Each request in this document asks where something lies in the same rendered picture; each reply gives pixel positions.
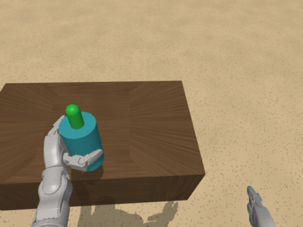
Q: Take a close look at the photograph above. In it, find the right robot hand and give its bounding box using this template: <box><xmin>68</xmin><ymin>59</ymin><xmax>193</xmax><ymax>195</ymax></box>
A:
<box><xmin>247</xmin><ymin>186</ymin><xmax>275</xmax><ymax>227</ymax></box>

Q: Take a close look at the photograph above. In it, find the left robot arm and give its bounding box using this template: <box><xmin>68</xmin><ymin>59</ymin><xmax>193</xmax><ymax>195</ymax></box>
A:
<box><xmin>31</xmin><ymin>166</ymin><xmax>72</xmax><ymax>227</ymax></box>

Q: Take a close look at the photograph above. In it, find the left robot hand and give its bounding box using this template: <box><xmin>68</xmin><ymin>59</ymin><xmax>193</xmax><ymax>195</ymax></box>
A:
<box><xmin>44</xmin><ymin>115</ymin><xmax>103</xmax><ymax>171</ymax></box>

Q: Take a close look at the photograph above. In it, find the bottle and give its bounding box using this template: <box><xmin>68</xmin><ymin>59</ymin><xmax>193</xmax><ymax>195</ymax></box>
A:
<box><xmin>59</xmin><ymin>104</ymin><xmax>104</xmax><ymax>172</ymax></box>

